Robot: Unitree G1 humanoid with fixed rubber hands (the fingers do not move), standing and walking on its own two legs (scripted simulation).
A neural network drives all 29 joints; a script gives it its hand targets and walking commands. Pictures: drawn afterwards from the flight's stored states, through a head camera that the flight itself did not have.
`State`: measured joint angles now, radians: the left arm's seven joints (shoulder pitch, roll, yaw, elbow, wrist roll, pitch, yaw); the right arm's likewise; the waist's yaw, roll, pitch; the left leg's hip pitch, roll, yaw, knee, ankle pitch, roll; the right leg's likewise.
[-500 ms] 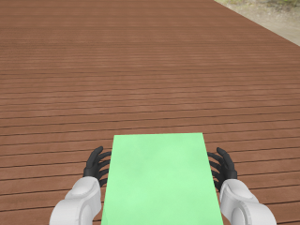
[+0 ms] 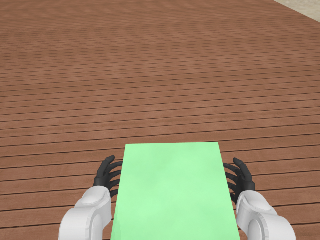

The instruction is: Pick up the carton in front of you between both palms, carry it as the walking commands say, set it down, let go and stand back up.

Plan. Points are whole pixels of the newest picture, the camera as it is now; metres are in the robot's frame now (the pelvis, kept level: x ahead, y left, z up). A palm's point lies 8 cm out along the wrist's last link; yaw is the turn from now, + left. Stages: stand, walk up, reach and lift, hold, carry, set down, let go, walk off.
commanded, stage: carry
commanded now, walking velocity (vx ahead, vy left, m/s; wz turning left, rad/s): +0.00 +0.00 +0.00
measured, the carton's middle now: (173, 207) +0.23 -0.01 +0.01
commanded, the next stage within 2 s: hold in 1.98 s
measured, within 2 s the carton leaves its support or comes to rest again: neither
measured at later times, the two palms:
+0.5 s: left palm (104, 156) +0.31 +0.16 +0.10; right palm (230, 156) +0.31 -0.14 +0.10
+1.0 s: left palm (100, 165) +0.29 +0.17 +0.09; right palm (227, 167) +0.29 -0.13 +0.09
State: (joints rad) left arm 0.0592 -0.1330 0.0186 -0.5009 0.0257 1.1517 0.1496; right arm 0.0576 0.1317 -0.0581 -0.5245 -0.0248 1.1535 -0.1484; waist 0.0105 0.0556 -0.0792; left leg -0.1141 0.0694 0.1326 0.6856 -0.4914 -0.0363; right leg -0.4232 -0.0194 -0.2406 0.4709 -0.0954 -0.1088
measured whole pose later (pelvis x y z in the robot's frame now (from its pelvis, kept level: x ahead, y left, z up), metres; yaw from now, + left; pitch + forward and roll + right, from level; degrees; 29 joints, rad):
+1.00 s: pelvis +0.06 +0.02 +0.01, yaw -1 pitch +1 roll +0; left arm 0.04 -0.13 0.03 -0.37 0.08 1.12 0.11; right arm 0.02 0.13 -0.05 -0.38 -0.08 1.11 -0.12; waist 0.00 0.02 -0.13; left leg -0.17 0.04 0.13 0.49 -0.34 0.01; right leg -0.32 -0.05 -0.20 0.49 -0.19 -0.04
